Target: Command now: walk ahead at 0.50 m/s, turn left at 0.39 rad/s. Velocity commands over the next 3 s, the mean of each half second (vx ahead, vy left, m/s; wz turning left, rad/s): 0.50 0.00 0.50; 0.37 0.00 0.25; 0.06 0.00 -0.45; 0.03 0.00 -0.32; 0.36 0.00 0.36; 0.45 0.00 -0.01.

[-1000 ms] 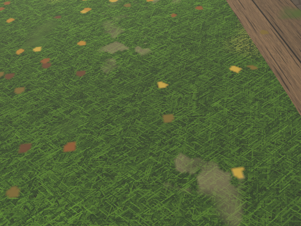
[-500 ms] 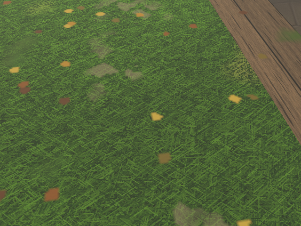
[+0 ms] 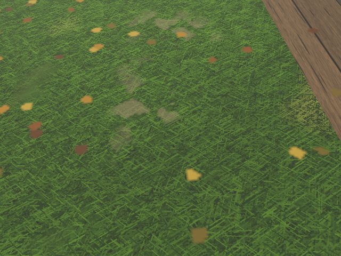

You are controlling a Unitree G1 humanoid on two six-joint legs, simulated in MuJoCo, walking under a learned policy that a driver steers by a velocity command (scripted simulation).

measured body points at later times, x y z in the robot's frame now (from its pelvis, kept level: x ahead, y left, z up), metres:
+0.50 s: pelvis +0.26 +0.06 -0.01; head +0.29 +0.08 +0.44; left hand +0.27 +0.33 -0.14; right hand +0.40 -0.18 -0.14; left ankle +0.27 +0.10 -0.75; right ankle +0.24 -0.10 -0.65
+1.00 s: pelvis +0.51 +0.10 -0.01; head +0.55 +0.11 +0.43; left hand +0.52 +0.38 -0.14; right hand +0.65 -0.13 -0.16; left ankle +0.36 +0.15 -0.65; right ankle +0.63 +0.07 -0.75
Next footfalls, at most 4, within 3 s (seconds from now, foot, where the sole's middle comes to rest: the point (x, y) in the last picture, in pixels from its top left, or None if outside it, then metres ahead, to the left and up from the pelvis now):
0.34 left None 0.31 0.11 -0.78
0.86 right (161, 214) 0.67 0.09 -0.78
1.38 left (122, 241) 0.56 0.25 -0.78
1.84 right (176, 248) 0.53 0.03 -0.78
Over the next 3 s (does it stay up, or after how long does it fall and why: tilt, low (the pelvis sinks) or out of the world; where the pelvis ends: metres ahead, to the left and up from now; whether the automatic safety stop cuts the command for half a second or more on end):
stays up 0.93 0.29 -0.03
